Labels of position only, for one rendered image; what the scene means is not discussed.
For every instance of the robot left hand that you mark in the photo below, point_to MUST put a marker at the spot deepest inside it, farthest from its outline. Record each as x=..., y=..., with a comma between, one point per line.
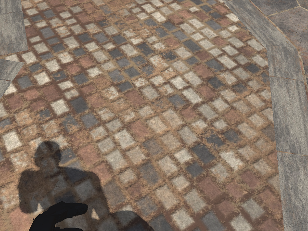
x=57, y=213

